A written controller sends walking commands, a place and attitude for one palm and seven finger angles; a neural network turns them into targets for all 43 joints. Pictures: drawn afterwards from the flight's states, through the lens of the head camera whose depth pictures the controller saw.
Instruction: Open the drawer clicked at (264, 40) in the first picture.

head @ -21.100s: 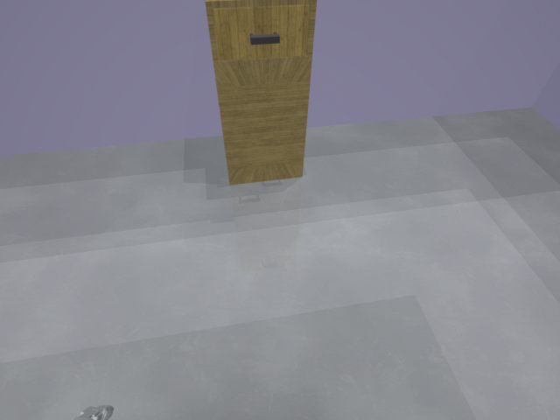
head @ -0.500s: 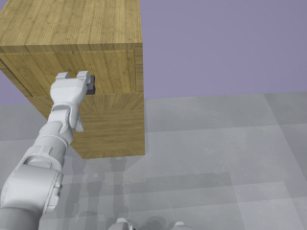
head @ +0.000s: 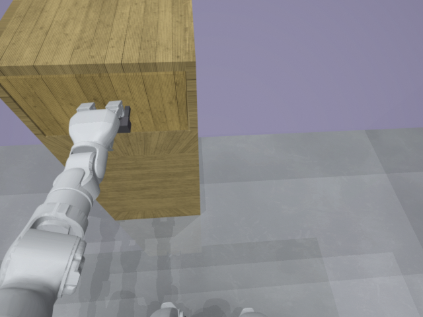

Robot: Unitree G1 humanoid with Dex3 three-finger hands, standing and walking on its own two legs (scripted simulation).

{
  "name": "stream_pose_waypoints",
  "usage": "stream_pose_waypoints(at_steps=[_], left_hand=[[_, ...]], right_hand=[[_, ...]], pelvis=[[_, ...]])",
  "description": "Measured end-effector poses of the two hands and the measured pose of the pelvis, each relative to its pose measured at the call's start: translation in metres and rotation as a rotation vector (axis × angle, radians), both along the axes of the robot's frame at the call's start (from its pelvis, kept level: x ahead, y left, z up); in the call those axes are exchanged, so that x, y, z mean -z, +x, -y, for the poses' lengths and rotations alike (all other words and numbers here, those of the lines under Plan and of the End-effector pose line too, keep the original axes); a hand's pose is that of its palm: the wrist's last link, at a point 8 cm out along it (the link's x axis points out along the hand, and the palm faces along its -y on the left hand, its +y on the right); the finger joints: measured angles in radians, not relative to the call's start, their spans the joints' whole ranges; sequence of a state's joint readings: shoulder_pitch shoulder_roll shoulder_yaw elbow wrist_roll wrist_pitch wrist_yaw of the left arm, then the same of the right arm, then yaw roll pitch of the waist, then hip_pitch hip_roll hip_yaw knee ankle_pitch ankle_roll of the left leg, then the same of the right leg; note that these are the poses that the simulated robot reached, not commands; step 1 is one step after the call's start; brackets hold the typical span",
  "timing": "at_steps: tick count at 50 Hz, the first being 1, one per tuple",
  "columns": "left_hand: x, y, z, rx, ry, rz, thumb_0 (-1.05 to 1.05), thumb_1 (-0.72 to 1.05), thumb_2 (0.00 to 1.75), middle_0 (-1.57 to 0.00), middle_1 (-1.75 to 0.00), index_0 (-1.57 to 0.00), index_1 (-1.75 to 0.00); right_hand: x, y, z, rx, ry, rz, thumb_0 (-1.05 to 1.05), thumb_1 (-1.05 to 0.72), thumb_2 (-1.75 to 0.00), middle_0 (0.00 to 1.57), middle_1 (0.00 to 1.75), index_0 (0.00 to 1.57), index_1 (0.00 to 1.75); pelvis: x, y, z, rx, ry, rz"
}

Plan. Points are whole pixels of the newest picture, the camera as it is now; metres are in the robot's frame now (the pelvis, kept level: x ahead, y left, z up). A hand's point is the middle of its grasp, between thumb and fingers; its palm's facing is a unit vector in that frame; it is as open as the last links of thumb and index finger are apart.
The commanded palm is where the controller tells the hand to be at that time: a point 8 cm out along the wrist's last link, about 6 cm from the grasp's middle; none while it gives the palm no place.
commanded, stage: close the thumb around the handle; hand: left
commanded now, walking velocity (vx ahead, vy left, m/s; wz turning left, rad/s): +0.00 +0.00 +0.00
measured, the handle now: (105, 118) +0.52 +0.21 +0.03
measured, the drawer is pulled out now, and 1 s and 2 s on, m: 0.00 0.07 0.20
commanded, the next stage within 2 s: pull the drawer open in 0.08 s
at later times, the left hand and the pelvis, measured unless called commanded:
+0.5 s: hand (105, 149) +0.45 +0.20 +0.01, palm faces -0.05 -0.06 -1.00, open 5.8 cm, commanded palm +0.41 +0.20 +0.06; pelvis +0.01 +0.00 +0.01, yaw -1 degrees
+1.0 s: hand (101, 175) +0.39 +0.20 +0.01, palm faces -0.04 -0.07 -1.00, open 5.7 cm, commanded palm +0.35 +0.19 +0.06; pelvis +0.02 +0.00 +0.01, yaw +0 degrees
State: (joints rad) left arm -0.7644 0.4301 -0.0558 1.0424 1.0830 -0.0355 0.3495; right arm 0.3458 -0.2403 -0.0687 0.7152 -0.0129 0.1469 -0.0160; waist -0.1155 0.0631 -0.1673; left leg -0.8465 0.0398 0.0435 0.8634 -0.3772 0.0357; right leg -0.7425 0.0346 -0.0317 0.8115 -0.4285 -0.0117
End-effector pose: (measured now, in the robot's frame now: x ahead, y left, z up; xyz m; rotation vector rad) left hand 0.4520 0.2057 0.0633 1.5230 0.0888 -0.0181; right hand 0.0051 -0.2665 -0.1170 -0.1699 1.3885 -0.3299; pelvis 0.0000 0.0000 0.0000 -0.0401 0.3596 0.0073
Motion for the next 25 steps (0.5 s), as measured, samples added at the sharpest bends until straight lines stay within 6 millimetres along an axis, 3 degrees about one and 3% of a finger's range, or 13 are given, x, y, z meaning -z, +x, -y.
stream_pose_waypoints(at_steps=[16, 25], left_hand=[[0.001, -0.002, 0.0, 0.005, -0.008, 0.0, 0.0, 0.69, 0.76, -0.32, -1.35, -0.39, -1.33], [0.002, -0.017, -0.001, 0.009, -0.017, 0.014, 0.0, 0.7, 0.76, -0.29, -1.35, -0.39, -1.33]], right_hand=[[-0.002, 0.006, -0.002, 0.012, 0.005, 0.014, 0.0, -0.9, -0.9, 0.2, 0.29, 0.2, 0.3], [-0.002, 0.023, -0.006, 0.013, 0.031, 0.033, 0.01, -0.9, -0.9, 0.2, 0.29, 0.2, 0.3]], pelvis=[[-0.003, 0.004, -0.002, 0.013, 0.003, 0.008], [-0.007, 0.014, -0.004, 0.024, 0.008, 0.024]])
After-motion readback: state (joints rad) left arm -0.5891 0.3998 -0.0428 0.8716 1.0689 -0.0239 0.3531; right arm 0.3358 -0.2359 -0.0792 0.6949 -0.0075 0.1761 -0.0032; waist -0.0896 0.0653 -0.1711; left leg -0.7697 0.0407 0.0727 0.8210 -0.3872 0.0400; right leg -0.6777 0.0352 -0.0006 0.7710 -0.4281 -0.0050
